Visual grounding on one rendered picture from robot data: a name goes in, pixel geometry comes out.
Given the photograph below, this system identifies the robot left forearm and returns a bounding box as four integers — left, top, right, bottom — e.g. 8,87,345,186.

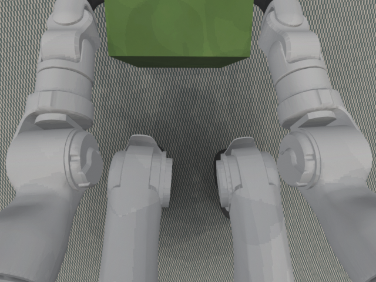
6,0,101,182

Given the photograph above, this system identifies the robot right forearm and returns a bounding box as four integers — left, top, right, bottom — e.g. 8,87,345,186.
258,0,372,165

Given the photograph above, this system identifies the robot right upper arm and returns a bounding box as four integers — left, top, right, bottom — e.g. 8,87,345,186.
277,125,376,282

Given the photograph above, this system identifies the carton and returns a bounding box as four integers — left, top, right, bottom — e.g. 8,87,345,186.
104,0,254,68

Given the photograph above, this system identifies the robot left upper arm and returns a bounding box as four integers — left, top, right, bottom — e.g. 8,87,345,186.
0,128,103,282

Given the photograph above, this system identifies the right robot shin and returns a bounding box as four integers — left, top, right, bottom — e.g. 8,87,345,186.
224,137,281,211

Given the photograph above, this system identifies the robot right hand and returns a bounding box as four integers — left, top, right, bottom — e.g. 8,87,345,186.
254,0,273,14

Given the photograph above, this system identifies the right robot foot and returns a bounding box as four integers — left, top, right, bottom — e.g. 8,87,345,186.
214,149,230,219

